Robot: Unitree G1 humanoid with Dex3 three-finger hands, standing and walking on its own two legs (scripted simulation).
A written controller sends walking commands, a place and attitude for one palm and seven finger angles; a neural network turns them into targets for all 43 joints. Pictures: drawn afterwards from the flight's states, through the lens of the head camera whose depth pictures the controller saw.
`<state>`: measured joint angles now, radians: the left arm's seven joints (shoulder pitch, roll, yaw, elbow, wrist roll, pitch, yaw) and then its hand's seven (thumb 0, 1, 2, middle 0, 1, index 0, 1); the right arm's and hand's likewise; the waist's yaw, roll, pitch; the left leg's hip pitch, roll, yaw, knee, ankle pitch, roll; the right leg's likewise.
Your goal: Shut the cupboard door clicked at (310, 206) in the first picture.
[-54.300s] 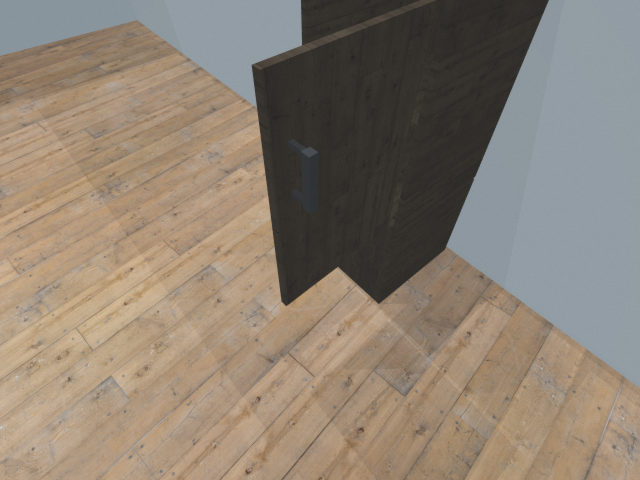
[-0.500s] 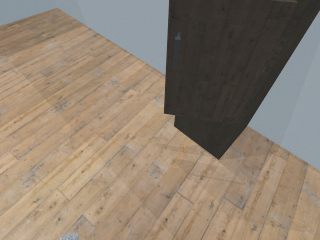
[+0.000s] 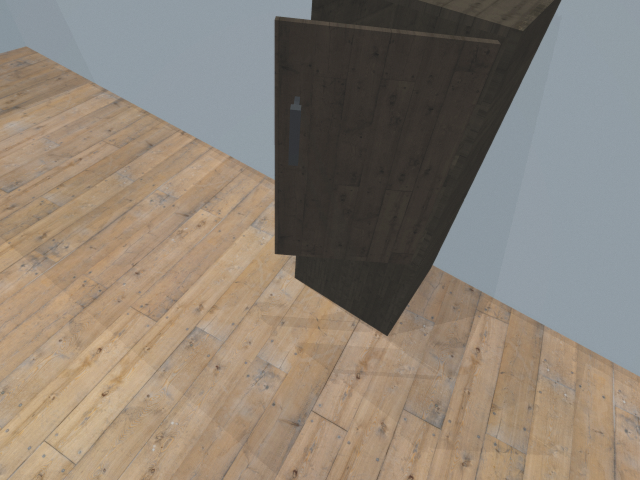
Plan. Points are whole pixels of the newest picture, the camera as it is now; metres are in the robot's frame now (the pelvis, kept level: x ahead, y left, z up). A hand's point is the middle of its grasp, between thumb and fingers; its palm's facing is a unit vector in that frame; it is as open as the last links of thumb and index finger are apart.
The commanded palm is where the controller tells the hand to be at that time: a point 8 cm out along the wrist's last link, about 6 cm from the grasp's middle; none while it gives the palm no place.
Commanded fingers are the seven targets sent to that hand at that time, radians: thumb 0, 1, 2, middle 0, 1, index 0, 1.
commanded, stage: take the last steps up to it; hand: left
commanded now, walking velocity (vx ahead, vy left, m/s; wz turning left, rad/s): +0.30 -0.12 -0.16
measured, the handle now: (295, 131) +0.71 +0.07 +0.06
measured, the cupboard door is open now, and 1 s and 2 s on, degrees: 33 33 33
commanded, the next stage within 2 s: come to a stop and stand still in 0.64 s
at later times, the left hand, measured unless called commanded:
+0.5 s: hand (267, 437) +0.22 +0.07 -0.17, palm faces -0.04 -0.98 -0.21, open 7.2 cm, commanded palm none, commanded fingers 0.00 0.90 0.90 -0.20 -0.30 -0.20 -0.30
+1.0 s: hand (285, 391) +0.30 +0.05 -0.18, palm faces +0.00 -0.97 -0.23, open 7.3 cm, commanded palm none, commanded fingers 0.00 0.90 0.90 -0.20 -0.30 -0.20 -0.30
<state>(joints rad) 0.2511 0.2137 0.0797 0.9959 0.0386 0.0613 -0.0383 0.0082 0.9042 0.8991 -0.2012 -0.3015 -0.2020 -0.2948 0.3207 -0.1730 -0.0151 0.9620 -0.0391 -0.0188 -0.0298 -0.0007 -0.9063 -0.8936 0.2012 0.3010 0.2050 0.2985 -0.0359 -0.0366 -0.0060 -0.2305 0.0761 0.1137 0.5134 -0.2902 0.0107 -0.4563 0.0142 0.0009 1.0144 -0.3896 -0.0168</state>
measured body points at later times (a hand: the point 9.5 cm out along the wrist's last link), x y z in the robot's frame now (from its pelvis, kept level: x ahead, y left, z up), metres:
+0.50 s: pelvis +0.14 -0.10 +0.00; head +0.17 -0.11 +0.45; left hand +0.22 +0.13 -0.15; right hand +0.10 -0.34 -0.16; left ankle +0.09 +0.03 -0.66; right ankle +0.14 -0.20 -0.74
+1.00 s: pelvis +0.27 -0.14 -0.01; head +0.30 -0.14 +0.44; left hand +0.30 +0.10 -0.16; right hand +0.32 -0.38 -0.16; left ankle +0.27 -0.02 -0.74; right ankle +0.27 -0.27 -0.74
